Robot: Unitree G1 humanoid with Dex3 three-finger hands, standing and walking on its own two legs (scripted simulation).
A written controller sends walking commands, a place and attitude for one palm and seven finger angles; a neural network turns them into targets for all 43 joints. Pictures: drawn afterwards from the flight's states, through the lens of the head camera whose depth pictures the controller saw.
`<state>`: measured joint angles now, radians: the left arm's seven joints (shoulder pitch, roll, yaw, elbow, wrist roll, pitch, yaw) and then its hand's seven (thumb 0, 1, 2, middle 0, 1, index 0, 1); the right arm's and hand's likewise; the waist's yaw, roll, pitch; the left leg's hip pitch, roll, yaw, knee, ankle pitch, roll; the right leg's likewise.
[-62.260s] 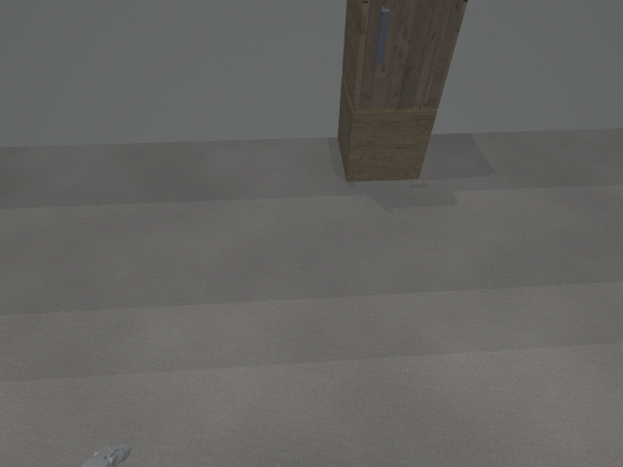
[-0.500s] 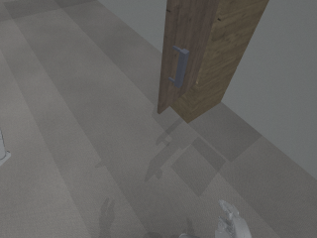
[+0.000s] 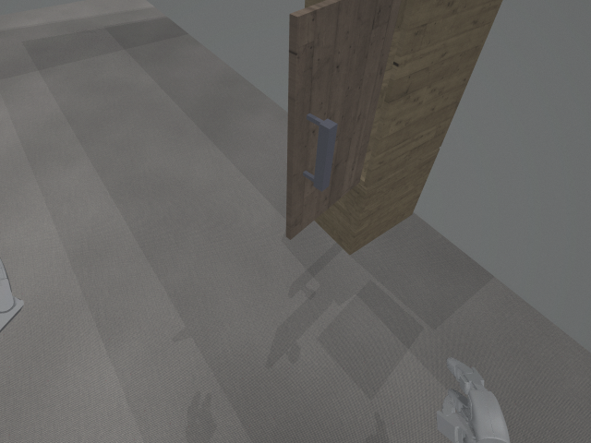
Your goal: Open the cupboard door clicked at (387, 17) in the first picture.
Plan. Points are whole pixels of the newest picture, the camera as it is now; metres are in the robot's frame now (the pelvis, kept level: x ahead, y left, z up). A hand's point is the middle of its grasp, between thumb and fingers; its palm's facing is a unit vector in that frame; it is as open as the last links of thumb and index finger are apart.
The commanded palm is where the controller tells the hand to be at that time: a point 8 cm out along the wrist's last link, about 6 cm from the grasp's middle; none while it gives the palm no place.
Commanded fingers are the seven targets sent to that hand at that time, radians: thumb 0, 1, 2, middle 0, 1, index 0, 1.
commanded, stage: stop stepping back and stand still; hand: left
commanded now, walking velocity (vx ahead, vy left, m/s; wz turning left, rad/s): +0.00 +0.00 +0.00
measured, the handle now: (316, 152) +0.70 -0.01 -0.03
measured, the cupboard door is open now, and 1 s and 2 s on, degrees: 100 100 100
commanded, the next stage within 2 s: let the arm hang, fingers relaxed in 0.10 s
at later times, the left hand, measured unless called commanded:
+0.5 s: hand out of the picture +0.04 +0.18 -0.16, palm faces +0.03 -0.99 -0.17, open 7.2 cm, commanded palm none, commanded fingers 0.00 0.90 0.90 -0.20 -0.30 -0.20 -0.30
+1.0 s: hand out of the picture -0.08 +0.21 -0.16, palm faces +0.06 -0.98 -0.21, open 7.3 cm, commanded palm none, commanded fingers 0.00 0.90 0.90 -0.20 -0.30 -0.20 -0.30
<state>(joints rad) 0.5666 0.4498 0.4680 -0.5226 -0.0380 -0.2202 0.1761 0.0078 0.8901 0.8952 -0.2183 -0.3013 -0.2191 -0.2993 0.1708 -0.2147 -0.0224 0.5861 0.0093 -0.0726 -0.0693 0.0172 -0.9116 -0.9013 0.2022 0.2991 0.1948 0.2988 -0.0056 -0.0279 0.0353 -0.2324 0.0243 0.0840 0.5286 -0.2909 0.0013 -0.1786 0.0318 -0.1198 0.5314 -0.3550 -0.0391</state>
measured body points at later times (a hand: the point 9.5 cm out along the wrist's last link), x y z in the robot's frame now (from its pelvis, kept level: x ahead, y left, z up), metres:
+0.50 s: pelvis -0.04 +0.01 +0.00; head -0.01 +0.02 +0.44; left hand +0.04 +0.23 -0.15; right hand +0.03 -0.24 -0.14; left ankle -0.01 +0.12 -0.73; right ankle -0.04 -0.06 -0.73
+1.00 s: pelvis -0.05 +0.03 +0.01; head -0.04 +0.02 +0.46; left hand -0.08 +0.26 -0.15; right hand -0.06 -0.17 -0.16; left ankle -0.01 +0.12 -0.73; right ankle -0.04 -0.06 -0.73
